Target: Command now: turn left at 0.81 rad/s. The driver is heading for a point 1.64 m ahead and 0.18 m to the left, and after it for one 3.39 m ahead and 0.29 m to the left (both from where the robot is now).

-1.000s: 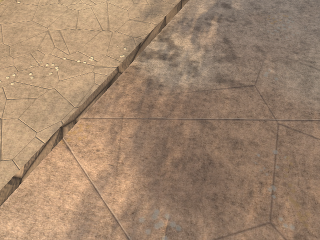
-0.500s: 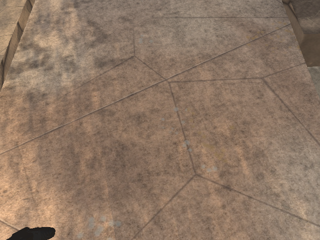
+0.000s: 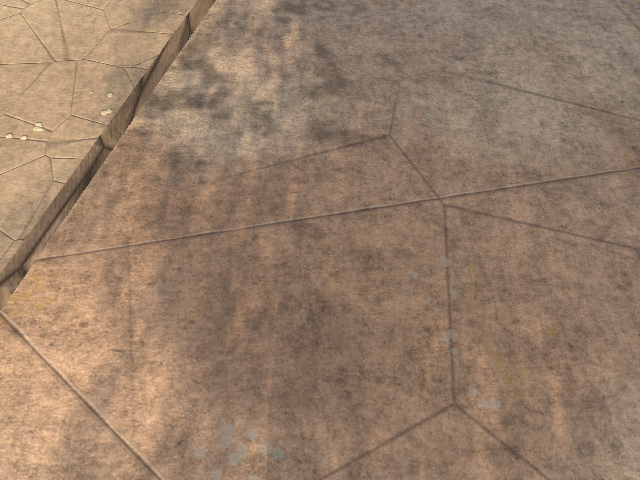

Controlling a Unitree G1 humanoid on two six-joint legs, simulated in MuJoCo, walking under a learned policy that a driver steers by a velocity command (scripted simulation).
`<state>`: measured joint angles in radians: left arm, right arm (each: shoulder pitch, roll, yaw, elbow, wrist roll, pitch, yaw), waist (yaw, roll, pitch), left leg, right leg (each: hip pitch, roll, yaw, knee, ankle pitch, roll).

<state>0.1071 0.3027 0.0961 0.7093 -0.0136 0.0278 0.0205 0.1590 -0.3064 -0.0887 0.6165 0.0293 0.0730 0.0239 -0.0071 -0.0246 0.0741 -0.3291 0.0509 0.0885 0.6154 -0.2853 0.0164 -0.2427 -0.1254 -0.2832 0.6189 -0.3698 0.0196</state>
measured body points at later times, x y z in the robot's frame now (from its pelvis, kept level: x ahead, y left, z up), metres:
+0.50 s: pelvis +0.09 +0.00 +0.00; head +0.10 +0.02 +0.45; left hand +0.10 +0.34 -0.08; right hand +0.37 -0.17 -0.07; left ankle -0.01 +0.10 -0.71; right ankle +0.14 -0.10 -0.73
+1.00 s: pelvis +0.33 +0.15 +0.01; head +0.34 +0.15 +0.46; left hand +0.34 +0.45 -0.11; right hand +0.49 -0.10 -0.09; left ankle +0.22 +0.24 -0.73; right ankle +0.33 +0.03 -0.63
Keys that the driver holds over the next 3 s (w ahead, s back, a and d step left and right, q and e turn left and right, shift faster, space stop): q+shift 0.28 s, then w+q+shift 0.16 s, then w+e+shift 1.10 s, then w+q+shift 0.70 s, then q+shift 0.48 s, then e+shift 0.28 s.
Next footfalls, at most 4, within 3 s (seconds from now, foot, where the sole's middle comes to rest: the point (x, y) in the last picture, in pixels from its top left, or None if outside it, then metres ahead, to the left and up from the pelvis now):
0.46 right None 0.17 -0.08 -0.76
0.80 left None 0.26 0.25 -0.76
1.26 right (254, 337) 0.72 0.14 -0.76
1.68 left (247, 182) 1.18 0.18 -0.76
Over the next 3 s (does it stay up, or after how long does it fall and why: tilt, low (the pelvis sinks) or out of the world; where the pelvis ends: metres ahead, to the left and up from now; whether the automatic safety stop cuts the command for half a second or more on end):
stays up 1.87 0.01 0.01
